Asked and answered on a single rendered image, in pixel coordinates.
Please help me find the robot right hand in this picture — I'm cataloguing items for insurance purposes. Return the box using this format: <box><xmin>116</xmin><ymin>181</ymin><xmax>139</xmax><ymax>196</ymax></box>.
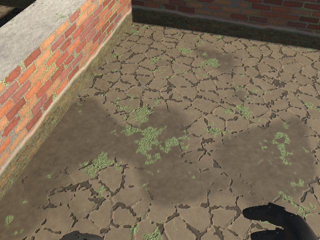
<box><xmin>242</xmin><ymin>202</ymin><xmax>319</xmax><ymax>240</ymax></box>

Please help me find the robot left hand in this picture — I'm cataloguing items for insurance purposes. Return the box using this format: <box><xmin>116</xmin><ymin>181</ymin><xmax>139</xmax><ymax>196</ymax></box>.
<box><xmin>59</xmin><ymin>230</ymin><xmax>103</xmax><ymax>240</ymax></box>

